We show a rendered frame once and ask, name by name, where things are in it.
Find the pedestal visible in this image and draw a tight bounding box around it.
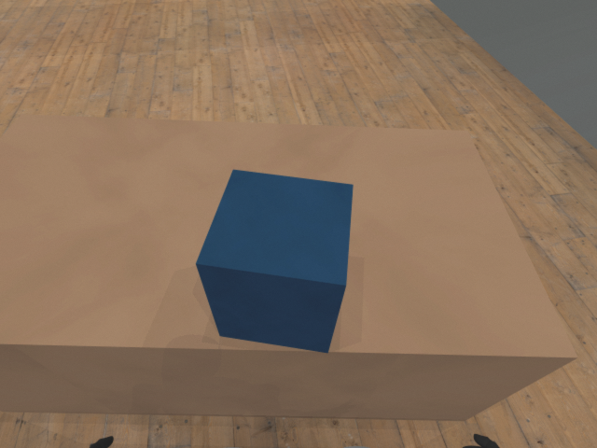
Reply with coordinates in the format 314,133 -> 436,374
0,114 -> 578,421

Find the carton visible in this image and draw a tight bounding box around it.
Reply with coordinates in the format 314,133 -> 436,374
196,170 -> 354,353

